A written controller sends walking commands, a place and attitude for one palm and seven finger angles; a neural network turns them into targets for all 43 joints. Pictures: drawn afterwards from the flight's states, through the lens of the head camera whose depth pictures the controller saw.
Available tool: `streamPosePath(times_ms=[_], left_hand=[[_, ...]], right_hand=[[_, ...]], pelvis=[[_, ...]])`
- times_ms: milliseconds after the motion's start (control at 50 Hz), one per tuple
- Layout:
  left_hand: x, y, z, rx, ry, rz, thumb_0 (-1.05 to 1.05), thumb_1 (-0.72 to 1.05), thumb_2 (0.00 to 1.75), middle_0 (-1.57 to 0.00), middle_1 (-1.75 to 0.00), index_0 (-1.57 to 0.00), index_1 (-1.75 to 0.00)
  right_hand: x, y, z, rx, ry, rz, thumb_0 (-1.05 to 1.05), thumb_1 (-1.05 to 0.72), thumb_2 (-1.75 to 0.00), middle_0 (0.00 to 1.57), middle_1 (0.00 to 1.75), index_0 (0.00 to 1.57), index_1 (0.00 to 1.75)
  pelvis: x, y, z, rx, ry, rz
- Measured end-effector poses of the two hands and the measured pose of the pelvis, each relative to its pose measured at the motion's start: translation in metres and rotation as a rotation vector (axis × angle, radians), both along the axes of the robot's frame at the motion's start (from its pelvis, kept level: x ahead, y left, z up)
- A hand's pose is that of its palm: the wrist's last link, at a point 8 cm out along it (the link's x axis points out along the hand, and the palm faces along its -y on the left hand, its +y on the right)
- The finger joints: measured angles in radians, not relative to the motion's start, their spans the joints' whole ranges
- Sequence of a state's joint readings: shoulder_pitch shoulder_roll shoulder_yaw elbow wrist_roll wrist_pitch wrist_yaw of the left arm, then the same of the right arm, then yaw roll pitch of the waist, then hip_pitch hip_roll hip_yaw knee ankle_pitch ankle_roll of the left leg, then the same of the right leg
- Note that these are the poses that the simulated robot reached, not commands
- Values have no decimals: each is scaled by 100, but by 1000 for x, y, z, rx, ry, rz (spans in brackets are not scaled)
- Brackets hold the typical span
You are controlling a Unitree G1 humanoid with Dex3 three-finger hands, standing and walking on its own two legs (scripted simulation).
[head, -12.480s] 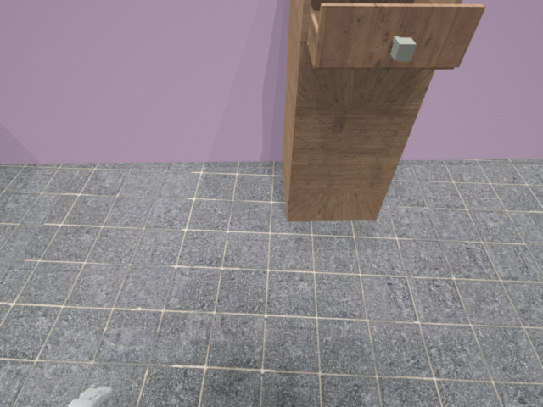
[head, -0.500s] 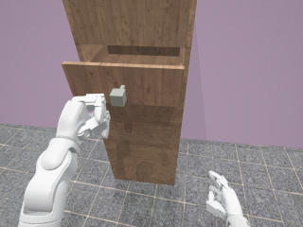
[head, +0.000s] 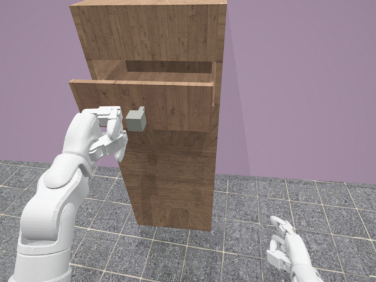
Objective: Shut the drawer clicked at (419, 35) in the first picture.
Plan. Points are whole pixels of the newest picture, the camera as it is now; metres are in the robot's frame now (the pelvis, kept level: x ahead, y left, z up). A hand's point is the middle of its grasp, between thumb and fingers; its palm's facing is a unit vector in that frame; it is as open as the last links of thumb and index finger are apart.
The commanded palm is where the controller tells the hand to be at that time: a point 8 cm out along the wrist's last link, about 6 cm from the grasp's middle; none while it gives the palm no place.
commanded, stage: raise the hand and make a fist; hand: left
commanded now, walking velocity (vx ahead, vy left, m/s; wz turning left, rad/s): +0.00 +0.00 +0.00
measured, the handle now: (138, 116) +0.47 +0.20 +0.15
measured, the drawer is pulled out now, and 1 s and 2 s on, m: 0.16 0.16 0.15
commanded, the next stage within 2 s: bring the fist close to the handle in 0.06 s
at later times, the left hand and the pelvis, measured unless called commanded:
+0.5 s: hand (122, 135) +0.30 +0.17 +0.21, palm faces +0.04 -1.00 -0.03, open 3.3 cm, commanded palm +0.28 +0.21 +0.21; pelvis +0.02 +0.00 +0.00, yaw +0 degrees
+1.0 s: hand (137, 142) +0.35 +0.16 +0.16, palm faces +0.04 -1.00 -0.02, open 3.3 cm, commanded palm +0.33 +0.21 +0.16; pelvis +0.03 +0.01 +0.00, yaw -1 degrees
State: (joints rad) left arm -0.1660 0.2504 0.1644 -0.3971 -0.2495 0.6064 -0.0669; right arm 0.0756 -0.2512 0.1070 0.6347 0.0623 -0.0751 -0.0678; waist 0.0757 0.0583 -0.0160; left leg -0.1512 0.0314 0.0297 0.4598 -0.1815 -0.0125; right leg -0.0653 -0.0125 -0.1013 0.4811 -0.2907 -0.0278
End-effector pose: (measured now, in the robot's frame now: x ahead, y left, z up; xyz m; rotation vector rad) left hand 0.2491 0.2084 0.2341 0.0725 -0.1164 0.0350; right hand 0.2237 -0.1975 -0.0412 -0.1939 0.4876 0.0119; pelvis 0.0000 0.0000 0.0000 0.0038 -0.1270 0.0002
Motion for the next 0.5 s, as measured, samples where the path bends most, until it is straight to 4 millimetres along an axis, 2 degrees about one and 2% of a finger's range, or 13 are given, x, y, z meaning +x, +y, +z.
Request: streamPosePath(times_ms=[80,140,260,340,500], left_hand=[[-6,0,20,10,-103,-3,1,90,90,-141,-160,-140,-160],[-1,4,24,5,-92,-5,1,90,90,-141,-160,-141,-160],[13,12,-2,-15,57,3,1,90,90,-141,-160,-141,-160],[16,15,-19,-39,75,5,1,90,90,-140,-160,-141,-160],[32,14,-21,-42,-6,1,1,90,90,-141,-160,-141,-160]], right_hand=[[-5,-7,-4,-7,7,-10,1,-90,-90,20,30,20,30],[-7,-10,-9,-7,26,-16,1,-90,-90,20,30,20,30],[-7,-13,-13,8,39,-29,1,-90,-90,20,30,20,30],[-5,-12,-12,1,34,-32,1,-90,-90,20,30,20,30],[-2,-7,-12,-15,38,-39,1,-90,-90,20,30,20,30]], pelvis=[[3,-3,0,-2,-6,4],[3,-5,1,-5,-7,8],[5,-5,1,-3,7,3],[9,-4,1,-1,17,2],[16,1,1,-1,27,1]])
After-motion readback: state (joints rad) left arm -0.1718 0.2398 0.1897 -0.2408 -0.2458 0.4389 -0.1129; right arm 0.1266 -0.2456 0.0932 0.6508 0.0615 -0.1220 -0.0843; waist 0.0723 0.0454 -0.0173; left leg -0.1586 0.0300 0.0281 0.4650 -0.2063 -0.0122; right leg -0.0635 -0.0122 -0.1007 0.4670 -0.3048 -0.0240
